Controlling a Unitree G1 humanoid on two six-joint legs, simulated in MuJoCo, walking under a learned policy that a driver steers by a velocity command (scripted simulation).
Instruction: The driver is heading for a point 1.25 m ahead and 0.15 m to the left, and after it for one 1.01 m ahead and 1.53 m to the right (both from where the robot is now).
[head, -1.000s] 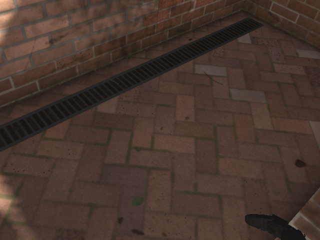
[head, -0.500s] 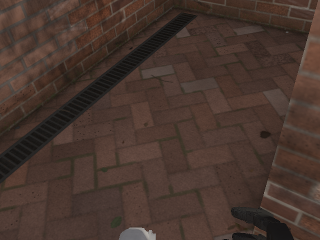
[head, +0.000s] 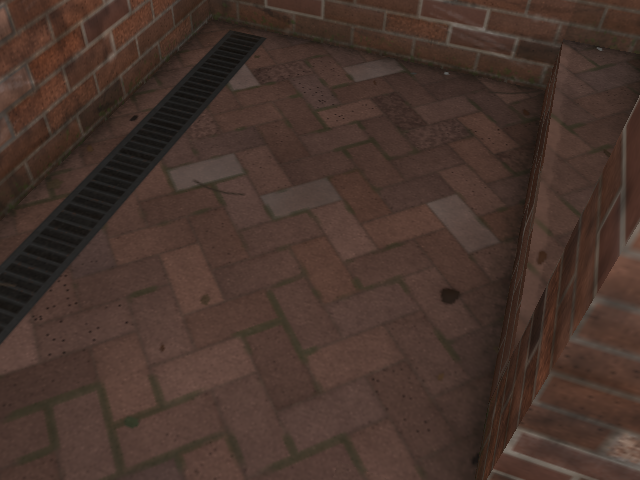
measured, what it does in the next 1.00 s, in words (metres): climbs: right foot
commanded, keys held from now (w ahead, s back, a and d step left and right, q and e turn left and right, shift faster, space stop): w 1.00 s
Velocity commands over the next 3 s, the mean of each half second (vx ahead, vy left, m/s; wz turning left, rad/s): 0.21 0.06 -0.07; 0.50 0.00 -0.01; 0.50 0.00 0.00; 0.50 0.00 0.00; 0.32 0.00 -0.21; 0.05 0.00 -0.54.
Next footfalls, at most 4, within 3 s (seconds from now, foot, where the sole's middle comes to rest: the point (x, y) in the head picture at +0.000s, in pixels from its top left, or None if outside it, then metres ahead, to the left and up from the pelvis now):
0.88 right None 0.45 0.01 -0.65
1.34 left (236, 347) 0.77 0.22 -0.65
1.90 right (329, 261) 1.04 0.03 -0.65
2.38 left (277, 189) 1.30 0.18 -0.65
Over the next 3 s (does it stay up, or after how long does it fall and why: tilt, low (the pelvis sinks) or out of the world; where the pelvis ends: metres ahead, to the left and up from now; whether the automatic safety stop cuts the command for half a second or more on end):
stays up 1.13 0.09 0.13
